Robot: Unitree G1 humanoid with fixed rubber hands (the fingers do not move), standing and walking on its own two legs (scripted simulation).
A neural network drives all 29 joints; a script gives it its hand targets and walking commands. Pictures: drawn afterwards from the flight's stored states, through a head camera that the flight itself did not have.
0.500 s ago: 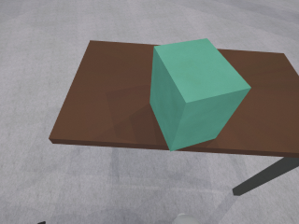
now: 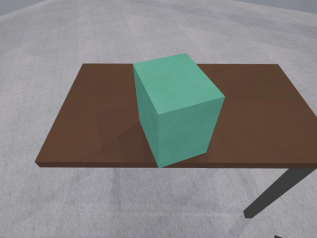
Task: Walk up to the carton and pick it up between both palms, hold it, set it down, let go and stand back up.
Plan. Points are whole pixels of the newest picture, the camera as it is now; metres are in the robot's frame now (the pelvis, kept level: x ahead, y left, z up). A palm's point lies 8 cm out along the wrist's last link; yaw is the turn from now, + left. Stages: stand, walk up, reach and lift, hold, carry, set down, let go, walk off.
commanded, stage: walk up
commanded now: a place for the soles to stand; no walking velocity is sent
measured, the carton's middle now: (172, 111) +0.45 -0.02 +0.07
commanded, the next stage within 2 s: reach and lift in 1.38 s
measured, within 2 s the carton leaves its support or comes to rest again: neither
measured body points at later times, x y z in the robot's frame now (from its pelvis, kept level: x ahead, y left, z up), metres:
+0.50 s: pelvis +0.01 -0.01 +0.00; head +0.02 -0.01 +0.45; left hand +0.10 +0.30 -0.12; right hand +0.09 -0.32 -0.11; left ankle +0.00 +0.12 -0.73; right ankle +0.05 -0.12 -0.73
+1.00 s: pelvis +0.02 +0.00 +0.00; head +0.04 +0.00 +0.45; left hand +0.12 +0.30 -0.11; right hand +0.11 -0.32 -0.11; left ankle +0.00 +0.12 -0.73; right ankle +0.05 -0.12 -0.73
